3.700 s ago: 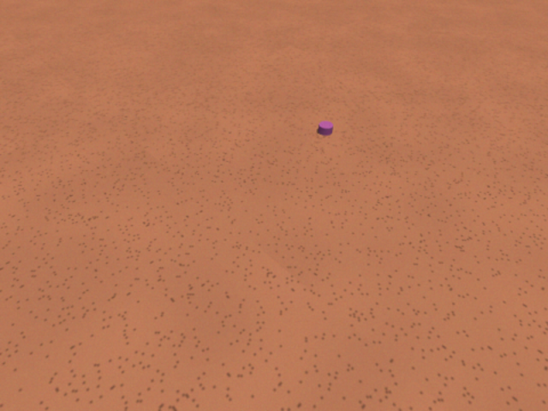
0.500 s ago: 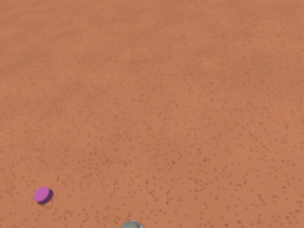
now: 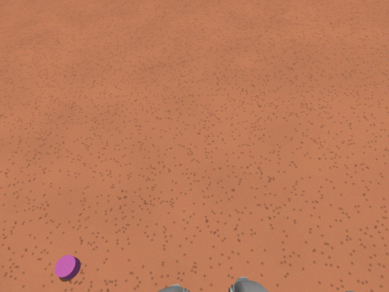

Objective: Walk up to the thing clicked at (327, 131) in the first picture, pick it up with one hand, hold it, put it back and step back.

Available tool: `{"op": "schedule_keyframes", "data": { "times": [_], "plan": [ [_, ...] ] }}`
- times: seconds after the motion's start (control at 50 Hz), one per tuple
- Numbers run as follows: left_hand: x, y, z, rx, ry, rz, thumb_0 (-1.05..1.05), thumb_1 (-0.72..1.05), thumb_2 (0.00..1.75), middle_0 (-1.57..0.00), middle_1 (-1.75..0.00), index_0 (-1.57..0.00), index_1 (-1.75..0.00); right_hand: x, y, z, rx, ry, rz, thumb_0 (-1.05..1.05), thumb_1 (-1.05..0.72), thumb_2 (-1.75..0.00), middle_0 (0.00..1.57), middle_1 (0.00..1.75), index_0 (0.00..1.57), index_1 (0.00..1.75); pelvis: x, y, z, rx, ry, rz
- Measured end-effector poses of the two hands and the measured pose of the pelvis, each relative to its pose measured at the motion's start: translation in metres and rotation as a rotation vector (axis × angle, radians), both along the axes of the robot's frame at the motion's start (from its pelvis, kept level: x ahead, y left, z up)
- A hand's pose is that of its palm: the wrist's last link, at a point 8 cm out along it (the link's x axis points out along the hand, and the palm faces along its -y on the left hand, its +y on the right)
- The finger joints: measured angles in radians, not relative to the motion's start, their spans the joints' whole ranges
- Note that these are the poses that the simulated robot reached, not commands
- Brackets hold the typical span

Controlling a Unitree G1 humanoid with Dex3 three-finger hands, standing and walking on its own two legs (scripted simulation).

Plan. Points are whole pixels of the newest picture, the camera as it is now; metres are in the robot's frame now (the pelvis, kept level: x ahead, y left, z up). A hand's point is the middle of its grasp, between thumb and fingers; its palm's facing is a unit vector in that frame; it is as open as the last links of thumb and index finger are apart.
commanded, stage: walk up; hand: left
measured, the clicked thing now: (67, 267) +0.39 +0.64 -0.70
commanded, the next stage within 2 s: none
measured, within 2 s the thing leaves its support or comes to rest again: neither
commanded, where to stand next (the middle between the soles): -0.03 +0.48 m, yaw -19 degrees
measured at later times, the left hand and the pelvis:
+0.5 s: hand out of the picture +0.05 +0.58 -0.11, palm faces -0.13 -0.80 -0.58, open 7.4 cm; pelvis -0.07 +0.26 +0.01, yaw -7 degrees
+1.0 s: hand out of the picture +0.02 +0.83 -0.12, palm faces -0.15 -0.75 -0.64, open 7.4 cm; pelvis -0.13 +0.51 -0.03, yaw -14 degrees
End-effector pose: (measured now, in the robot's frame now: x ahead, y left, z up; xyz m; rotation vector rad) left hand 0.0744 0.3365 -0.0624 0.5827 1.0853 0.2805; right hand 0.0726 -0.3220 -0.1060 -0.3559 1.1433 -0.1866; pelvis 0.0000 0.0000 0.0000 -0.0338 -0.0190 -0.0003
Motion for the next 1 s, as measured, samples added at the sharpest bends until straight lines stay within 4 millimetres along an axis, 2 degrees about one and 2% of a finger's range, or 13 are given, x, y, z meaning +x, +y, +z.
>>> {"op": "schedule_keyframes", "data": {
  "times": [0.08,0.14,0.2,0.26,0.32,0.38,0.48,0.58,0.66,0.76,0.84,0.92,1.0],
  "plan": [
    [-0.015,0.032,0.009,0.015,-0.032,0.024,0.01,0.89,0.89,-0.22,-0.30,-0.21,-0.31,-0.003,0.036,-0.006,0.021,0.014,0.015,0.01,-0.91,-0.90,0.21,0.30,0.21,0.30,-0.011,0.035,0.001,-0.006,-0.021,0.001],
    [-0.024,0.065,0.015,0.030,-0.028,0.012,0.01,0.89,0.89,-0.22,-0.30,-0.21,-0.31,-0.002,0.062,-0.005,0.036,-0.020,0.027,0.01,-0.91,-0.90,0.21,0.30,0.21,0.30,-0.019,0.064,0.002,0.010,-0.021,-0.014],
    [-0.031,0.106,0.016,0.051,-0.019,-0.008,0.01,0.89,0.89,-0.22,-0.30,-0.21,-0.31,-0.005,0.089,-0.003,0.028,-0.057,0.019,0.00,-0.91,-0.90,0.21,0.30,0.21,0.30,-0.027,0.098,-0.002,0.024,-0.013,-0.038],
    [-0.035,0.157,0.011,0.076,-0.017,-0.027,0.01,0.89,0.89,-0.22,-0.30,-0.21,-0.31,-0.012,0.116,-0.002,-0.007,-0.076,0.009,0.00,-0.91,-0.90,0.21,0.30,0.21,0.30,-0.036,0.138,-0.012,0.025,-0.001,-0.059],
    [-0.036,0.213,-0.001,0.100,-0.017,-0.026,0.01,0.89,0.89,-0.22,-0.30,-0.21,-0.31,-0.030,0.150,-0.004,-0.053,-0.087,-0.005,0.00,-0.91,-0.90,0.20,0.30,0.21,0.30,-0.048,0.183,-0.025,0.044,-0.013,-0.077],
    [-0.036,0.250,-0.007,0.108,0.005,0.010,0.01,0.89,0.89,-0.21,-0.30,-0.21,-0.30,-0.063,0.187,-0.003,-0.058,-0.064,-0.050,0.00,-0.91,-0.90,0.20,0.30,0.21,0.30,-0.055,0.216,-0.022,0.010,-0.024,-0.096],
    [-0.029,0.271,-0.004,0.035,0.046,-0.034,0.01,0.90,0.89,-0.21,-0.30,-0.20,-0.30,-0.117,0.248,0.011,-0.019,0.017,-0.138,0.00,-0.91,-0.90,0.20,0.30,0.21,0.30,-0.064,0.252,0.003,0.005,-0.016,-0.116],
    [-0.028,0.279,0.001,-0.024,0.061,-0.090,0.01,0.90,0.89,-0.21,-0.30,-0.20,-0.30,-0.154,0.291,0.013,0.005,0.071,-0.172,0.00,-0.90,-0.89,0.21,0.30,0.21,0.30,-0.072,0.290,0.014,0.011,0.005,-0.147],
    [-0.036,0.296,-0.002,-0.025,0.034,-0.135,0.01,0.89,0.89,-0.21,-0.30,-0.20,-0.30,-0.166,0.319,0.000,0.016,0.087,-0.186,0.00,-0.90,-0.90,0.21,0.30,0.21,0.30,-0.084,0.319,0.007,-0.008,-0.007,-0.178],
    [-0.049,0.339,0.006,-0.011,-0.014,-0.121,0.01,0.89,0.89,-0.22,-0.30,-0.21,-0.31,-0.162,0.358,-0.002,0.024,0.053,-0.166,0.01,-0.91,-0.90,0.21,0.30,0.21,0.30,-0.101,0.363,0.008,0.006,-0.028,-0.174],
    [-0.053,0.387,0.009,0.018,-0.031,-0.146,0.01,0.89,0.89,-0.22,-0.30,-0.21,-0.31,-0.157,0.386,0.000,0.012,-0.017,-0.163,0.00,-0.91,-0.90,0.21,0.30,0.21,0.30,-0.114,0.405,0.002,0.029,-0.029,-0.190],
    [-0.052,0.453,0.002,0.056,-0.043,-0.170,0.01,0.89,0.89,-0.22,-0.30,-0.21,-0.31,-0.160,0.420,-0.003,-0.030,-0.059,-0.178,0.00,-0.91,-0.90,0.21,0.30,0.21,0.30,-0.125,0.459,-0.014,0.033,-0.017,-0.211],
    [-0.053,0.519,-0.012,0.085,-0.030,-0.133,0.01,0.89,0.89,-0.22,-0.30,-0.21,-0.31,-0.186,0.471,-0.009,-0.057,-0.065,-0.215,0.00,-0.91,-0.90,0.20,0.30,0.21,0.30,-0.135,0.512,-0.026,0.036,-0.041,-0.244]
  ]
}}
